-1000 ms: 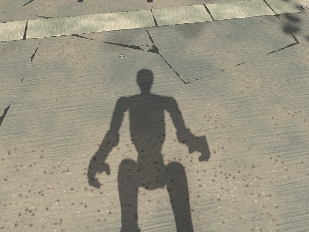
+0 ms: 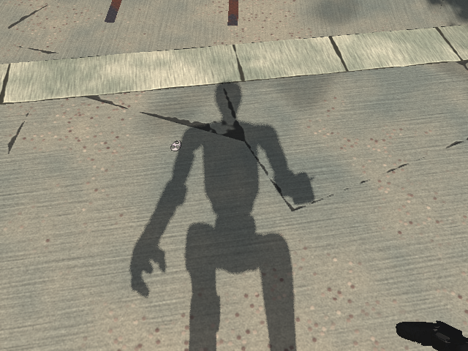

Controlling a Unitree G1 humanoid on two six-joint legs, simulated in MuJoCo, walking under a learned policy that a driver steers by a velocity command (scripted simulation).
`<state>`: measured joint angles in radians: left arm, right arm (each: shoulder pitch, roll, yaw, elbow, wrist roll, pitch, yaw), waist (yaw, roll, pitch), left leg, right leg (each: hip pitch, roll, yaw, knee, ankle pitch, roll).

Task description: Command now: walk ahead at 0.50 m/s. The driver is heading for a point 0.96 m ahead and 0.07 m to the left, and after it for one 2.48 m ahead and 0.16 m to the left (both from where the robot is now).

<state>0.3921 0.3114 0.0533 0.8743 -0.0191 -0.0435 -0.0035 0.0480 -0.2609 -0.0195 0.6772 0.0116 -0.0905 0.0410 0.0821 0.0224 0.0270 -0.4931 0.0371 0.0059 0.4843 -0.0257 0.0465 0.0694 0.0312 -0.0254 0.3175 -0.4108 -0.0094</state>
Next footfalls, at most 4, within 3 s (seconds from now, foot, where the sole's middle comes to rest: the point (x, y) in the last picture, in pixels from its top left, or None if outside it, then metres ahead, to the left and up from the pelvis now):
0.52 right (301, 350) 0.47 -0.12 -0.76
0.88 left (211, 346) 0.46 0.12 -0.76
2.28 right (298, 230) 0.86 -0.11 -0.76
2.84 left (225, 157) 1.15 0.15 -0.76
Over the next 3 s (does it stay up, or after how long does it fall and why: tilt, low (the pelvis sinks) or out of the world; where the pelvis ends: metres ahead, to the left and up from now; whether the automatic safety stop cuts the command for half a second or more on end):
stays up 1.09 0.07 0.01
